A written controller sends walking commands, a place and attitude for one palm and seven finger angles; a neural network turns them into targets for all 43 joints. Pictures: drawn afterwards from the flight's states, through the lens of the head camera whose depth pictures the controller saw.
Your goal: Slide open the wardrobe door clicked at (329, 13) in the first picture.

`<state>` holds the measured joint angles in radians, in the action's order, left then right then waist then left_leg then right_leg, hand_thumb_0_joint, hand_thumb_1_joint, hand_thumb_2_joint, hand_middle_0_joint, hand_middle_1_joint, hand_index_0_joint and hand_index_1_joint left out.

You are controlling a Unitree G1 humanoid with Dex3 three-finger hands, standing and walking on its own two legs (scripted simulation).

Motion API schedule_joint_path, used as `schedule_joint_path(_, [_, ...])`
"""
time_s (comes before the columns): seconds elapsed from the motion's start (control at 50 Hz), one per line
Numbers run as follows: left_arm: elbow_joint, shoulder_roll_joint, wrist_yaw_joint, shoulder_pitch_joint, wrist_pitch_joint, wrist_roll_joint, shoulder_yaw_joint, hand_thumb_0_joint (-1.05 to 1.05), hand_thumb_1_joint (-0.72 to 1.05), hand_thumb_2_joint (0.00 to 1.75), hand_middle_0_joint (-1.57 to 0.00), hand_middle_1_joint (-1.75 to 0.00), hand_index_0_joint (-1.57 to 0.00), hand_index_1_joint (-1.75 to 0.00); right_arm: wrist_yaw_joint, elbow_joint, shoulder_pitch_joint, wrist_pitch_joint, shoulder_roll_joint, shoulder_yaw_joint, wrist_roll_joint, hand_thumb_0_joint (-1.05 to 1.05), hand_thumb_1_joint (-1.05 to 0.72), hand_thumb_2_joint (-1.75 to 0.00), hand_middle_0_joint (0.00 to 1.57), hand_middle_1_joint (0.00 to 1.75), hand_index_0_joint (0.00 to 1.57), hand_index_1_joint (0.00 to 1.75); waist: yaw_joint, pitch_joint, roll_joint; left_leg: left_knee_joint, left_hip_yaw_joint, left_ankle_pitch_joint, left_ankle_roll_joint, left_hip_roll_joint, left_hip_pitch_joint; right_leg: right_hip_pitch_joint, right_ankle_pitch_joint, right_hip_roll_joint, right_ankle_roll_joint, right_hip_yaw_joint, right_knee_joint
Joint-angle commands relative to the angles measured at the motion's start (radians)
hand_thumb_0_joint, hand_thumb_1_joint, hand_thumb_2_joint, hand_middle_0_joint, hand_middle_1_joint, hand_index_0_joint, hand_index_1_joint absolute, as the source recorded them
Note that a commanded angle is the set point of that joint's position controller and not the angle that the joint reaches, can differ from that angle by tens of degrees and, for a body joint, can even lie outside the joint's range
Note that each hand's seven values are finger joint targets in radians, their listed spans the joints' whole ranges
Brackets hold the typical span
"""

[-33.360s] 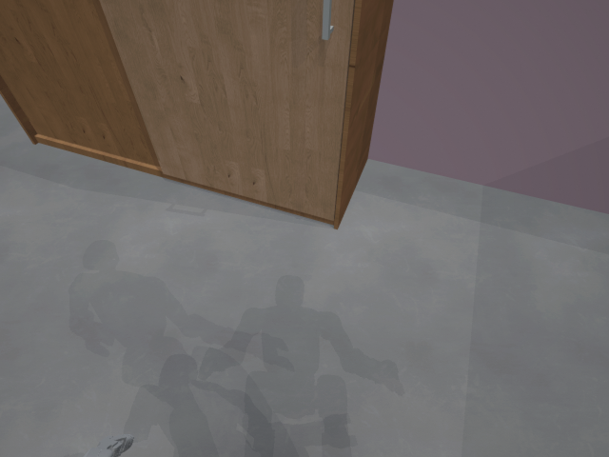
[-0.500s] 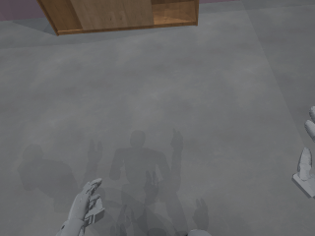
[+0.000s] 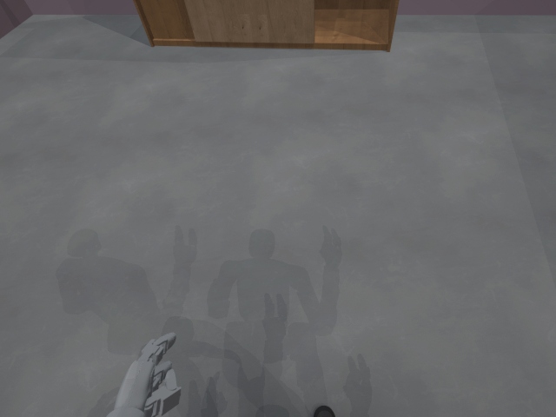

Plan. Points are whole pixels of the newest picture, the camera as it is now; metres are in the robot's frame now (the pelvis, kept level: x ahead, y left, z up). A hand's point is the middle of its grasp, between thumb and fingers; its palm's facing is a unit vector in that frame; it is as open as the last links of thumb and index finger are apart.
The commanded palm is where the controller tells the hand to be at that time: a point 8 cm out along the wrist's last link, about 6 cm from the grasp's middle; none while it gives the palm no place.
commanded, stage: step back with the hand held close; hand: right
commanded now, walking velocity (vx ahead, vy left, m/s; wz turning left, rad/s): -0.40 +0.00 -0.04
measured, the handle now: out of the picture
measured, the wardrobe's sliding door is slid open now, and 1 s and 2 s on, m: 0.50 0.50 0.50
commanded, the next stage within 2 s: stop stepping back and stand still in 0.42 s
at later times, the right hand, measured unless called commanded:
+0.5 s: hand out of the picture +0.07 -0.22 +0.16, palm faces +0.24 +0.87 -0.42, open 7.4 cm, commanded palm +0.00 -0.26 +0.17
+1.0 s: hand out of the picture -0.06 -0.26 +0.16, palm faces +0.44 +0.79 -0.42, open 7.4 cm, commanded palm -0.10 -0.29 +0.17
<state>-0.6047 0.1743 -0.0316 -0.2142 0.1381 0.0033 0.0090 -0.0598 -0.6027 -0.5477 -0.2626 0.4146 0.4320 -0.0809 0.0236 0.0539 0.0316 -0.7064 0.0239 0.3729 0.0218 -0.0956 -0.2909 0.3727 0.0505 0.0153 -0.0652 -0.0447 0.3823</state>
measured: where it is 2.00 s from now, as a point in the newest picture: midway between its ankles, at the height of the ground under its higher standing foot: outside the picture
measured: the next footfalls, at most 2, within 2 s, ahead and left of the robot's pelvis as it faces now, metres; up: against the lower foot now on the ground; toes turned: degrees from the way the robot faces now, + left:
left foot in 0.16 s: -0.12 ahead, +0.09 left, +0.00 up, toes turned -3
right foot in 0.30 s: +0.07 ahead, -0.06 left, +0.00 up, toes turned +3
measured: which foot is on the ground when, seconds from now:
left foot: up 0.00-0.14, down 0.16-1.00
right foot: down 0.00-0.20, up 0.22-0.28, down 0.30-0.54, up 0.56-0.78, down 0.80-1.00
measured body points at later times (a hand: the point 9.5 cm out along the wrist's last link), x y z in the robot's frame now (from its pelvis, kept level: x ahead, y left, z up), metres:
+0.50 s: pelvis -0.13 +0.02 -0.01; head -0.10 +0.00 +0.44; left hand +0.05 +0.24 -0.08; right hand +0.05 -0.26 +0.18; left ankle -0.16 +0.09 -0.74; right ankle +0.02 -0.06 -0.74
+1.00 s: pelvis -0.22 +0.00 -0.01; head -0.25 -0.01 +0.44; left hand -0.04 +0.21 -0.07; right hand -0.09 -0.30 +0.19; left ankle -0.16 +0.09 -0.74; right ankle -0.28 -0.09 -0.74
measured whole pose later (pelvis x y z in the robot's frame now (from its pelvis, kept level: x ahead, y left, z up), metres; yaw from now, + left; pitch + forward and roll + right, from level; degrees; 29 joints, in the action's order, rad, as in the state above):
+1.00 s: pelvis -0.22 +0.00 -0.01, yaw -3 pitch -2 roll +0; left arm -0.57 0.19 -0.04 -0.25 0.09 0.01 0.02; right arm -0.12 -0.52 -0.58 -0.22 0.39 0.36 -0.03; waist 0.02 -0.03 0.02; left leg -0.47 -0.03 0.19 -0.01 -0.03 -0.28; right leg 0.11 0.34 0.02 -0.04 0.04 0.47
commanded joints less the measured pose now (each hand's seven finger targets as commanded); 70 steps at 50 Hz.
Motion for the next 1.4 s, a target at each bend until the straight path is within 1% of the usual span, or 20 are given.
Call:
schedule_joint_path(0.0, [0.129,0.147,0.018,0.11,0.087,-0.007,-0.058,0.0,0.9,0.9,-0.2,-0.3,-0.2,-0.3,-0.002,-0.238,-0.03,-0.04,0.072,0.027,-0.028,0.0,-0.9,-0.9,0.2,0.3,0.2,0.3,0.016,-0.213,-0.255,0.163,-0.036,0.073,-0.011,-0.011,0.058,-0.195,0.231,-0.206,-0.009,-0.209,-0.297])
schedule_joint_path(0.14, [0.161,0.136,0.031,0.091,0.023,-0.007,-0.04,0.0,0.9,0.9,-0.2,-0.3,-0.2,-0.3,0.024,-0.253,-0.045,-0.074,0.206,0.135,-0.052,0.0,-0.9,-0.9,0.2,0.3,0.2,0.3,0.01,-0.245,-0.169,0.526,-0.037,-0.285,-0.025,0.029,0.154,-0.267,0.076,-0.059,0.133,-0.011,-0.122])
schedule_joint_path(0.2, [0.162,0.134,0.041,0.061,-0.009,0.029,-0.057,0.0,0.9,0.9,-0.2,-0.3,-0.2,-0.3,0.038,-0.147,-0.109,-0.084,0.171,0.141,-0.048,0.0,-0.9,-0.9,0.2,0.3,0.2,0.3,0.004,-0.249,0.189,0.609,0.016,-0.578,0.033,0.209,-0.088,-0.429,0.058,0.029,0.086,0.073,0.224])
schedule_joint_path(0.26, [0.174,0.139,0.02,0.099,-0.021,0.016,-0.025,0.0,0.9,0.9,-0.2,-0.3,-0.2,-0.3,0.035,-0.125,-0.061,-0.047,0.137,0.078,-0.03,0.0,-0.9,-0.9,0.2,0.3,0.2,0.3,-0.019,-0.178,-0.018,0.438,-0.045,-0.803,0.059,0.148,0.029,-0.29,-0.151,-0.005,0.066,0.041,0.079])
schedule_joint_path(0.28, [0.173,0.158,0.017,0.096,-0.024,0.02,-0.023,0.0,0.9,0.9,-0.2,-0.3,-0.2,-0.3,0.032,-0.148,0.01,-0.047,0.138,0.056,-0.029,0.0,-0.9,-0.9,0.2,0.3,0.2,0.3,-0.024,-0.171,-0.094,0.398,-0.053,-0.752,0.086,0.088,0.037,-0.326,-0.366,-0.039,0.052,0.011,0.0])
schedule_joint_path(0.32, [0.148,0.154,0.014,0.087,-0.011,0.017,-0.029,0.0,0.9,0.9,-0.2,-0.3,-0.2,-0.3,0.021,-0.177,0.085,-0.06,0.168,0.045,-0.038,0.0,-0.9,-0.9,0.2,0.3,0.2,0.3,-0.02,-0.21,-0.174,0.296,-0.024,-0.399,0.079,0.027,-0.042,-0.429,-0.421,-0.122,0.011,-0.094,-0.061])
schedule_joint_path(0.34, [0.156,0.154,0.017,0.081,-0.001,0.007,-0.034,0.0,0.9,0.9,-0.2,-0.3,-0.2,-0.3,0.022,-0.18,0.059,-0.061,0.163,0.04,-0.044,0.0,-0.9,-0.9,0.2,0.3,0.2,0.3,-0.01,-0.233,-0.213,0.21,-0.009,-0.113,0.056,0.003,-0.029,-0.382,-0.262,-0.173,-0.01,-0.17,-0.141])
schedule_joint_path(0.38, [0.182,0.157,0.017,0.118,0.017,-0.008,-0.045,0.0,0.9,0.9,-0.2,-0.3,-0.2,-0.3,0.02,-0.208,0.037,-0.049,0.158,0.059,-0.046,0.0,-0.9,-0.9,0.2,0.3,0.2,0.3,0.012,-0.205,-0.28,0.059,-0.016,0.08,-0.012,-0.036,0.142,-0.065,0.366,-0.217,-0.001,-0.25,-0.377])
schedule_joint_path(0.46, [0.205,0.145,0.03,0.142,0.012,0.003,-0.046,0.0,0.9,0.9,-0.2,-0.3,-0.2,-0.3,0.037,-0.221,-0.146,-0.027,0.168,0.115,-0.078,0.0,-0.9,-0.9,0.2,0.3,0.2,0.3,0.034,-0.193,-0.285,0.293,-0.076,-0.022,-0.036,-0.048,0.343,0.115,0.439,-0.133,0.108,-0.108,-0.318])
schedule_joint_path(0.5, [0.214,0.145,0.037,0.104,-0.005,0.011,-0.056,0.0,0.9,0.9,-0.2,-0.3,-0.2,-0.3,0.052,-0.233,-0.176,-0.037,0.21,0.152,-0.078,0.0,-0.9,-0.9,0.2,0.3,0.2,0.3,0.018,-0.179,-0.102,0.521,-0.014,-0.075,-0.047,0.058,0.12,-0.066,0.342,-0.005,0.136,0.037,-0.019])
schedule_joint_path(0.52, [0.21,0.135,0.042,0.081,-0.012,0.017,-0.075,0.0,0.9,0.9,-0.2,-0.3,-0.2,-0.3,0.049,-0.207,-0.176,-0.026,0.219,0.158,-0.06,0.0,-0.9,-0.9,0.2,0.3,0.2,0.3,0.021,-0.23,0.177,0.67,0.164,0.18,-0.075,0.269,-0.144,-0.2,0.318,0.086,0.138,0.104,0.356])
schedule_joint_path(0.54, [0.191,0.14,0.023,0.065,-0.022,0.013,-0.097,0.0,0.9,0.9,-0.2,-0.3,-0.2,-0.3,0.035,-0.126,-0.151,0.002,0.179,0.135,-0.047,0.0,-0.9,-0.9,0.2,0.3,0.2,0.3,0.02,-0.15,0.269,0.727,0.392,0.329,-0.155,0.447,-0.353,-0.17,0.322,0.111,0.132,0.05,0.644])
schedule_joint_path(0.6, [0.148,0.112,-0.005,0.099,-0.025,-0.007,-0.044,0.0,0.9,0.9,-0.2,-0.3,-0.2,-0.3,-0.02,-0.07,0.035,0.029,0.145,0.084,-0.013,0.0,-0.9,-0.9,0.2,0.3,0.2,0.3,-0.025,-0.114,-0.03,0.588,0.215,0.098,-0.121,0.329,-0.184,-0.089,0.335,0.021,0.094,0.04,0.562])
schedule_joint_path(0.7, [0.132,0.148,-0.028,0.083,0.013,0.0,-0.045,0.0,0.9,0.9,-0.2,-0.3,-0.2,-0.3,-0.086,-0.029,0.166,0.007,0.058,-0.048,0.05,0.0,-0.9,-0.9,0.2,0.3,0.2,0.3,-0.009,-0.1,0.086,0.541,0.16,-0.009,-0.013,0.247,0.122,-0.153,0.323,0.029,0.019,0.091,0.025])
schedule_joint_path(0.78, [0.166,0.182,-0.007,0.084,-0.002,0.015,-0.068,0.0,0.9,0.9,-0.2,-0.3,-0.2,-0.3,-0.083,-0.13,0.081,-0.026,0.122,0.0,0.06,0.0,-0.9,-0.9,0.2,0.3,0.2,0.3,0.01,-0.165,-0.027,0.388,0.081,-0.342,0.043,0.169,0.241,-0.23,0.078,-0.082,0.006,0.024,-0.054])
schedule_joint_path(0.84, [0.186,0.134,-0.005,0.114,-0.017,0.005,-0.033,0.0,0.9,0.9,-0.2,-0.3,-0.2,-0.3,-0.072,-0.172,0.027,-0.023,0.128,0.039,0.04,0.0,-0.9,-0.9,0.2,0.3,0.2,0.3,-0.002,-0.147,-0.191,0.281,-0.013,-0.345,-0.016,0.129,0.242,-0.118,0.1,-0.101,0.028,-0.008,-0.078])
schedule_joint_path(0.96, [0.178,0.15,-0.022,0.08,0.006,0.008,-0.042,0.0,0.9,0.9,-0.2,-0.3,-0.2,-0.3,-0.081,-0.061,0.099,-0.003,0.065,-0.001,0.05,0.0,-0.9,-0.9,0.2,0.3,0.2,0.3,-0.01,0.02,-0.16,0.153,-0.059,-0.107,-0.01,0.064,0.146,0.121,0.689,-0.213,-0.042,-0.127,-0.2])
schedule_joint_path(1.12, [0.172,0.147,-0.013,0.074,0.015,0.001,-0.034,0.0,0.9,0.9,-0.2,-0.3,-0.2,-0.3,-0.079,-0.091,0.217,0.003,0.078,-0.037,0.068,0.0,-0.9,-0.9,0.2,0.3,0.2,0.3,-0.002,0.007,-0.082,0.229,0.047,-0.115,-0.045,0.107,0.166,0.113,0.509,-0.12,-0.011,-0.037,-0.048])
schedule_joint_path(1.22, [0.167,0.133,-0.003,0.075,0.02,-0.003,-0.031,0.0,0.9,0.9,-0.2,-0.3,-0.2,-0.3,-0.091,-0.145,0.12,-0.019,0.128,0.021,0.055,0.0,-0.9,-0.9,0.2,0.3,0.2,0.3,-0.005,-0.125,-0.032,0.281,0.169,-0.285,-0.104,0.207,0.236,0.004,0.226,-0.042,0.032,0.034,0.125])
schedule_joint_path(1.38, [0.176,0.138,0.002,0.078,-0.01,0.009,-0.039,0.0,0.9,0.9,-0.2,-0.3,-0.2,-0.3,-0.089,-0.135,-0.06,-0.034,0.119,0.065,0.031,0.0,-0.9,-0.9,0.2,0.3,0.2,0.3,-0.01,-0.235,-0.063,0.181,0.027,-0.743,-0.069,0.163,0.34,-0.084,-0.278,-0.076,0.078,0.021,0.141])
